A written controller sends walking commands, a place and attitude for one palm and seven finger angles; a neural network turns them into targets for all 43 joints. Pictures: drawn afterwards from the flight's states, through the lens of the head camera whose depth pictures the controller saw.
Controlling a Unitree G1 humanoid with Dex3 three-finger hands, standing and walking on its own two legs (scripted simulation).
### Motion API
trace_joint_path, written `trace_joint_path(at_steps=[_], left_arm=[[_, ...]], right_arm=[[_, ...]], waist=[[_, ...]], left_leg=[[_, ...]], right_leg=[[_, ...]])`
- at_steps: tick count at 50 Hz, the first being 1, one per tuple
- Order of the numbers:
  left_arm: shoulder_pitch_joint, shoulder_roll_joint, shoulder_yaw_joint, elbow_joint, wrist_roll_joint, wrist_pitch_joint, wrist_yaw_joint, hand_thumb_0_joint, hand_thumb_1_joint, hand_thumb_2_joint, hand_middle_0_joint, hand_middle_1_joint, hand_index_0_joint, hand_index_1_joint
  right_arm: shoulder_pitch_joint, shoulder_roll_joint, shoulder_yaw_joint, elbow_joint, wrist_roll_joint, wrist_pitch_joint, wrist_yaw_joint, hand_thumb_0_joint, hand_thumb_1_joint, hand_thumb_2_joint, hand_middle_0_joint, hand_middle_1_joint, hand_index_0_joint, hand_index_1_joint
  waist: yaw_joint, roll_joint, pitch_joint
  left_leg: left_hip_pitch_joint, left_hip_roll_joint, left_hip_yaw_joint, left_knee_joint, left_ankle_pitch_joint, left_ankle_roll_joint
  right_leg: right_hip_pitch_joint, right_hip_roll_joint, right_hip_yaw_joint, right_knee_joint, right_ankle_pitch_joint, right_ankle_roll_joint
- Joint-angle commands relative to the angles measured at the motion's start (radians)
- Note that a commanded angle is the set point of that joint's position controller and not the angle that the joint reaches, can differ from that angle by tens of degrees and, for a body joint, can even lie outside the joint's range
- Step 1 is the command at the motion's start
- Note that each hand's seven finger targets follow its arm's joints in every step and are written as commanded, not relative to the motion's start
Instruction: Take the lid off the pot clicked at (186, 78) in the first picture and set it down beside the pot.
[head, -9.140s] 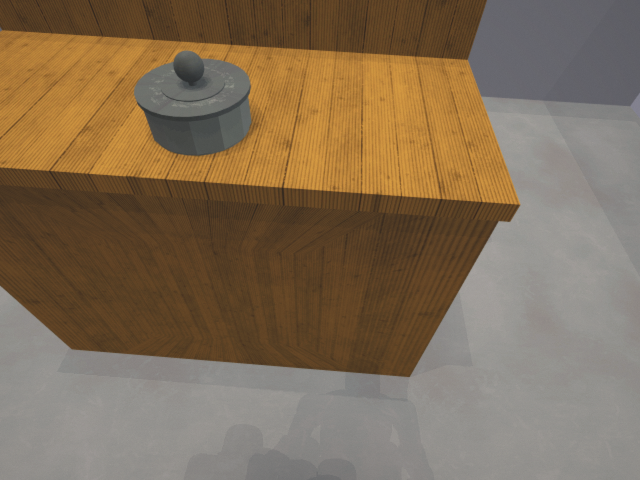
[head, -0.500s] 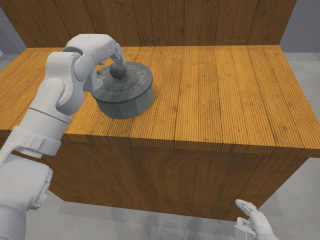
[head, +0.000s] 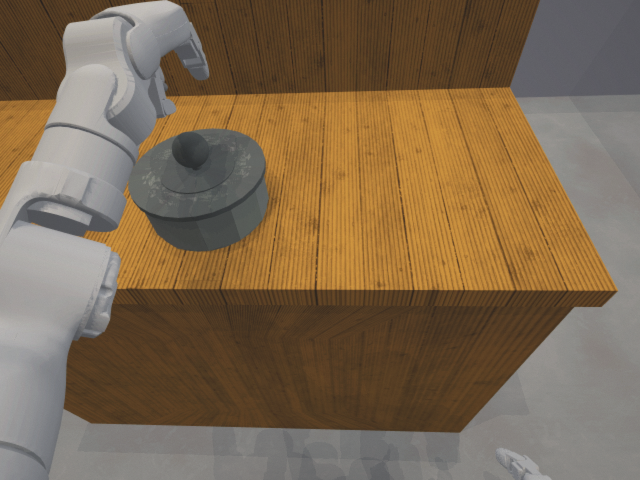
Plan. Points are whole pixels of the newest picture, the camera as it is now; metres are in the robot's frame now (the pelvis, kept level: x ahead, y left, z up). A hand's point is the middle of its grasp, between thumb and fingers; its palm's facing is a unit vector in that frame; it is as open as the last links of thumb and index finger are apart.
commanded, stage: move the open hand above the knob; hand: left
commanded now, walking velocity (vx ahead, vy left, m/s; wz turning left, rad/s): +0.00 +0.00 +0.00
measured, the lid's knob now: (190, 149) +0.50 +0.16 +0.16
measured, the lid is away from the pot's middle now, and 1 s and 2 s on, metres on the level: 0.00 0.00 0.00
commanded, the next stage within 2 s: lower the open fingers around the knob in 1.44 s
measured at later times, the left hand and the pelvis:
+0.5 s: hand (164, 110) +0.46 +0.16 +0.25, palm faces -0.18 -0.01 -0.98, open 10.0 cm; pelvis +0.01 +0.00 +0.00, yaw +1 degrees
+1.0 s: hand (158, 96) +0.48 +0.16 +0.25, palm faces -0.20 -0.02 -0.98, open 10.0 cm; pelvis +0.00 +0.01 +0.00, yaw +0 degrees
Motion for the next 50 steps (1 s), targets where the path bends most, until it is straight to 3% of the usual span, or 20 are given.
trace_joint_path(at_steps=[1,3,6,8,11,13,15,18,19,21,24,27,30,32,36,39,41,45,47,50], left_arm=[[-0.371,0.122,0.035,-0.258,0.041,-0.015,0.011,0.000,-0.394,1.689,-0.870,-0.081,-0.870,-0.081],[-0.486,0.171,0.065,-0.380,0.011,-0.032,0.011,0.000,-0.394,1.689,-0.870,-0.081,-0.870,-0.081],[-0.632,0.439,0.258,-0.399,0.030,-0.054,0.024,0.000,-0.394,1.689,-0.870,-0.081,-0.870,-0.081],[-0.550,0.375,0.226,-0.322,0.003,-0.048,0.030,0.000,-0.394,1.689,-0.870,-0.081,-0.870,-0.081],[-0.380,0.284,0.174,-0.180,0.032,-0.024,0.028,0.000,-0.394,1.689,-0.870,-0.081,-0.870,-0.081],[-0.178,0.155,0.092,-0.157,-0.005,-0.020,0.008,0.000,-0.394,1.689,-0.870,-0.081,-0.870,-0.081],[-0.209,0.116,0.048,-0.291,0.014,-0.016,-0.007,0.000,-0.394,1.689,-0.870,-0.081,-0.870,-0.081],[-0.372,0.137,0.045,-0.504,-0.012,-0.018,-0.009,0.000,-0.394,1.689,-0.870,-0.081,-0.870,-0.081],[-0.502,0.262,0.128,-0.609,0.005,-0.029,0.001,0.000,-0.394,1.689,-0.870,-0.081,-0.870,-0.081],[-0.561,0.359,0.203,-0.554,0.002,-0.028,0.005,0.000,-0.394,1.689,-0.870,-0.081,-0.870,-0.081],[-0.527,0.349,0.203,-0.392,-0.001,-0.017,0.018,0.000,-0.394,1.689,-0.870,-0.081,-0.870,-0.081],[-0.374,0.209,0.109,-0.225,0.005,0.010,0.013,0.000,-0.394,1.689,-0.870,-0.081,-0.870,-0.081],[-0.296,0.081,0.011,-0.269,0.010,0.011,0.002,0.000,-0.394,1.689,-0.870,-0.081,-0.870,-0.081],[-0.358,0.067,-0.014,-0.353,0.014,0.008,0.003,0.000,-0.394,1.689,-0.870,-0.081,-0.870,-0.081],[-0.590,0.251,0.099,-0.345,0.019,-0.009,0.021,0.000,-0.394,1.689,-0.870,-0.081,-0.870,-0.081],[-0.697,0.301,0.132,-0.374,0.006,-0.039,0.039,0.000,-0.394,1.689,-0.870,-0.081,-0.870,-0.081],[-0.608,0.287,0.144,-0.283,0.021,-0.045,0.048,0.000,-0.394,1.689,-0.870,-0.081,-0.870,-0.081],[-0.413,0.111,0.033,-0.107,0.026,-0.014,0.023,0.000,-0.394,1.689,-0.870,-0.081,-0.870,-0.081],[-0.386,0.105,0.027,-0.140,0.028,-0.012,0.020,0.000,-0.394,1.689,-0.870,-0.081,-0.870,-0.081],[-0.479,0.174,0.081,-0.375,0.027,-0.037,0.018,0.000,-0.394,1.689,-0.870,-0.081,-0.870,-0.081]], right_arm=[[-0.088,-0.113,-0.045,-0.170,-0.005,-0.014,0.017,0.000,-0.900,-0.900,0.200,0.300,0.200,0.300],[-0.070,-0.113,-0.054,-0.171,-0.009,-0.007,0.008,0.000,-0.900,-0.900,0.200,0.300,0.200,0.300],[-0.057,-0.112,-0.047,-0.159,-0.015,-0.038,-0.020,0.000,-0.900,-0.900,0.200,0.300,0.200,0.300],[-0.026,-0.115,-0.051,-0.142,-0.014,-0.040,-0.022,0.000,-0.900,-0.900,0.200,0.300,0.200,0.300],[-0.040,-0.104,-0.043,-0.140,-0.007,-0.040,-0.006,0.000,-0.900,-0.900,0.200,0.300,0.200,0.300],[-0.047,-0.117,-0.047,-0.168,0.003,-0.031,0.012,0.000,-0.900,-0.900,0.200,0.300,0.200,0.300],[-0.100,-0.108,-0.044,-0.198,0.001,-0.010,0.023,0.000,-0.900,-0.900,0.200,0.300,0.200,0.300],[-0.117,-0.106,-0.052,-0.208,0.003,0.009,0.019,0.000,-0.900,-0.900,0.200,0.300,0.200,0.300],[-0.116,-0.098,-0.051,-0.211,0.003,-0.003,0.015,0.000,-0.900,-0.900,0.200,0.300,0.200,0.300],[-0.101,-0.101,-0.046,-0.185,0.000,-0.020,-0.004,0.000,-0.900,-0.900,0.200,0.300,0.200,0.300],[-0.076,-0.100,-0.041,-0.142,-0.004,-0.025,-0.013,0.000,-0.900,-0.900,0.200,0.300,0.200,0.300],[-0.091,-0.098,-0.035,-0.134,0.000,-0.014,-0.004,0.000,-0.900,-0.900,0.200,0.300,0.200,0.300],[-0.134,-0.095,-0.037,-0.167,0.004,0.007,0.015,0.000,-0.900,-0.900,0.200,0.300,0.200,0.300],[-0.150,-0.091,-0.034,-0.179,0.005,0.015,0.017,0.000,-0.900,-0.900,0.200,0.300,0.200,0.300],[-0.113,-0.098,-0.029,-0.147,0.005,0.006,-0.014,0.000,-0.900,-0.900,0.200,0.300,0.200,0.300],[-0.078,-0.097,-0.031,-0.135,-0.003,-0.029,-0.026,0.000,-0.900,-0.900,0.200,0.300,0.200,0.300],[-0.065,-0.092,-0.030,-0.128,-0.011,-0.041,-0.028,0.000,-0.900,-0.900,0.200,0.300,0.200,0.300],[-0.053,-0.102,-0.039,-0.124,-0.007,-0.012,-0.005,0.000,-0.900,-0.900,0.200,0.300,0.200,0.300],[-0.064,-0.107,-0.038,-0.138,-0.005,-0.009,0.002,0.000,-0.900,-0.900,0.200,0.300,0.200,0.300],[-0.079,-0.103,-0.049,-0.175,-0.015,-0.011,0.004,0.000,-0.900,-0.900,0.200,0.300,0.200,0.300]], waist=[[0.016,-0.101,-0.393],[-0.001,-0.108,-0.465],[0.015,-0.090,-0.543],[0.014,-0.048,-0.490],[0.035,-0.114,-0.355],[0.039,-0.094,-0.342],[0.033,-0.095,-0.359],[0.006,-0.089,-0.426],[0.013,-0.072,-0.493],[0.010,-0.062,-0.503],[0.015,-0.058,-0.443],[0.024,-0.107,-0.325],[0.020,-0.082,-0.328],[0.010,-0.077,-0.354],[-0.010,-0.098,-0.390],[-0.004,-0.011,-0.469],[0.009,-0.012,-0.462],[0.004,-0.089,-0.309],[0.010,-0.095,-0.317],[0.016,-0.057,-0.476]], left_leg=[[0.245,-0.051,-0.021,0.019,0.238,0.049],[0.291,-0.051,-0.034,0.032,0.279,0.067],[0.308,-0.059,-0.034,0.029,0.308,0.076],[0.302,-0.051,-0.038,0.025,0.367,0.073],[0.239,-0.043,-0.032,0.012,0.338,0.053],[0.244,-0.040,-0.031,0.025,0.393,0.052],[0.256,-0.043,-0.020,0.037,0.372,0.055],[0.326,-0.043,-0.033,0.052,0.386,0.071],[0.357,-0.046,-0.042,0.044,0.392,0.070],[0.370,-0.050,-0.054,0.043,0.379,0.072],[0.338,-0.048,-0.053,0.023,0.337,0.059],[0.253,-0.047,-0.046,0.005,0.251,0.048],[0.263,-0.045,-0.036,0.018,0.246,0.042],[0.278,-0.047,-0.039,0.021,0.226,0.045],[0.280,-0.053,-0.048,0.001,0.150,0.054],[0.344,-0.055,-0.069,-0.006,0.162,0.049],[0.341,-0.047,-0.074,-0.002,0.208,0.046],[0.238,-0.042,-0.052,-0.011,0.181,0.040],[0.238,-0.044,-0.045,-0.007,0.187,0.043],[0.329,-0.045,-0.054,0.017,0.278,0.056]], right_leg=[[0.045,0.052,0.000,-0.026,0.371,-0.041],[0.088,0.051,0.012,-0.039,0.425,-0.038],[0.152,0.051,0.036,-0.021,0.486,-0.033],[0.133,0.051,0.021,-0.033,0.505,-0.038],[0.072,0.054,0.000,-0.025,0.452,-0.040],[0.069,0.050,-0.006,-0.029,0.466,-0.039],[0.044,0.051,-0.002,-0.031,0.444,-0.034],[0.046,0.048,0.006,-0.040,0.452,-0.033],[0.074,0.056,0.017,-0.031,0.455,-0.028],[0.079,0.058,0.018,-0.026,0.451,-0.031],[0.057,0.062,0.002,-0.034,0.404,-0.038],[0.017,0.059,-0.016,-0.039,0.347,-0.044],[-0.011,0.055,-0.016,-0.038,0.318,-0.044],[-0.019,0.054,-0.016,-0.039,0.300,-0.044],[0.017,0.058,-0.004,-0.050,0.275,-0.041],[0.027,0.062,0.000,-0.048,0.264,-0.046],[0.020,0.062,-0.005,-0.037,0.279,-0.054],[-0.024,0.063,-0.019,-0.052,0.271,-0.050],[-0.017,0.062,-0.017,-0.048,0.278,-0.048],[0.045,0.058,0.001,-0.043,0.343,-0.047]])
